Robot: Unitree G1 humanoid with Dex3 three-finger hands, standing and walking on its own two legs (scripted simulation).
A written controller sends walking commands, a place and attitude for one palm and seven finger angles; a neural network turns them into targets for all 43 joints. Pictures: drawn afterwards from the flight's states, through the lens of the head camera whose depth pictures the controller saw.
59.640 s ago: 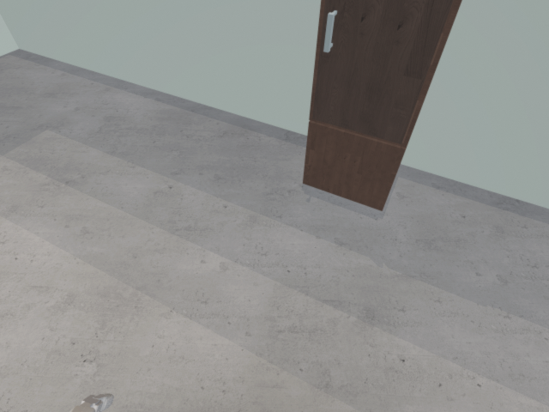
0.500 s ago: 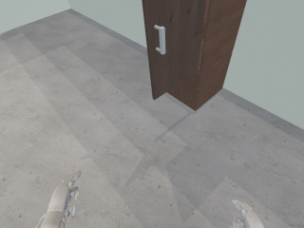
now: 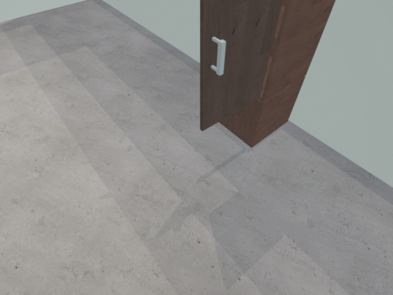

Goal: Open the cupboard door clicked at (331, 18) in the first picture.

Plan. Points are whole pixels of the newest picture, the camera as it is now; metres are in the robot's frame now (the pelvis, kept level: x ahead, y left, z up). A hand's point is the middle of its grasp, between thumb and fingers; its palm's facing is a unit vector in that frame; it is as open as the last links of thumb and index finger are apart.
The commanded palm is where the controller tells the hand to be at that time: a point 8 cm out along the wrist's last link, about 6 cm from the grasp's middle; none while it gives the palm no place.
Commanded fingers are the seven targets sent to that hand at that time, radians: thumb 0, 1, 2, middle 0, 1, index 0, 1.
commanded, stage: let the arm hang, fingers relaxed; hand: left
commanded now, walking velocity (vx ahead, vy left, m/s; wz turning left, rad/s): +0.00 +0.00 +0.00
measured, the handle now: (217, 56) +0.86 -0.02 +0.03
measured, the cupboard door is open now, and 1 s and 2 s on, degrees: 88 88 88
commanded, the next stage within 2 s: look to check the result in 0.42 s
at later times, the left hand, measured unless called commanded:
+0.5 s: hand out of the picture +0.03 +0.18 -0.17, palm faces -0.01 -0.97 -0.23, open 7.4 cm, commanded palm none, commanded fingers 0.00 0.90 0.90 -0.20 -0.30 -0.20 -0.30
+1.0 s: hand out of the picture +0.05 +0.19 -0.17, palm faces -0.02 -0.97 -0.26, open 7.4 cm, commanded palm none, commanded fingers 0.00 0.90 0.90 -0.20 -0.30 -0.20 -0.30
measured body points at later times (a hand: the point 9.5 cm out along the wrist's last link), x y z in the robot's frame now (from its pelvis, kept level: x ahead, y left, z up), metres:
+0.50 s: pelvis +0.01 +0.00 +0.00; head +0.03 -0.01 +0.45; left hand +0.03 +0.23 -0.15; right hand -0.01 -0.22 -0.17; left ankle +0.00 +0.10 -0.74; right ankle +0.00 -0.11 -0.74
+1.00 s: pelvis +0.01 -0.01 +0.00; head +0.03 -0.02 +0.45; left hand +0.06 +0.24 -0.15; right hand +0.04 -0.26 -0.16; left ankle +0.00 +0.10 -0.74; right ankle +0.00 -0.11 -0.74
